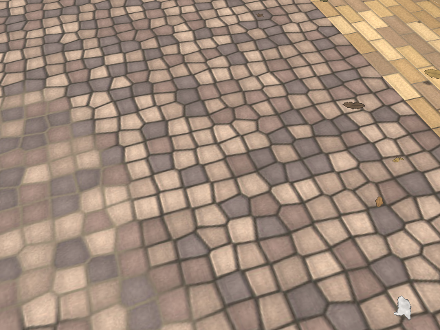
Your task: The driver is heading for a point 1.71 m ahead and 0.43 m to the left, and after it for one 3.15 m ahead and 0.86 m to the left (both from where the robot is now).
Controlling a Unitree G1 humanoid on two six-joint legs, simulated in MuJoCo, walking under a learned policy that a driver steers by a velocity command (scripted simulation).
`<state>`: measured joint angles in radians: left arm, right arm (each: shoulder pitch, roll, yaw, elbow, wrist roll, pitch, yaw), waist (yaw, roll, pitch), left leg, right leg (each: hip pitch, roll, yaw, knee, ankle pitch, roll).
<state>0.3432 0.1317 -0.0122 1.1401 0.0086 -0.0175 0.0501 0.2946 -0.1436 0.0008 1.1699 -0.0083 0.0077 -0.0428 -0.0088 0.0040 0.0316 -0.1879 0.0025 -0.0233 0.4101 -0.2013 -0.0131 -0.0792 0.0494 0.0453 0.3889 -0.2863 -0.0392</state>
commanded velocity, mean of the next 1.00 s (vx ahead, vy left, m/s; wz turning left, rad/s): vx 0.31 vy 0.00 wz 0.00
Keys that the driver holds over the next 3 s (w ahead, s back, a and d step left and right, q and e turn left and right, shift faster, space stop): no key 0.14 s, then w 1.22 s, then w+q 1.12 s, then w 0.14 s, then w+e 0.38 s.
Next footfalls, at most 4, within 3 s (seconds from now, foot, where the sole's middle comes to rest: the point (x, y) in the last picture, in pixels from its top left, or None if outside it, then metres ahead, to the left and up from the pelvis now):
0.92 right None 0.46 -0.01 -0.78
1.48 left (188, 253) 0.78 0.14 -0.78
2.04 right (218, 175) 1.12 0.04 -0.78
2.58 left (140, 156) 1.23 0.36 -0.78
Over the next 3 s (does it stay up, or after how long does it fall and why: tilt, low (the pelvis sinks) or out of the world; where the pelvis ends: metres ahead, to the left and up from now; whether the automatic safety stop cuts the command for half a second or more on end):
stays up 1.32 0.35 0.00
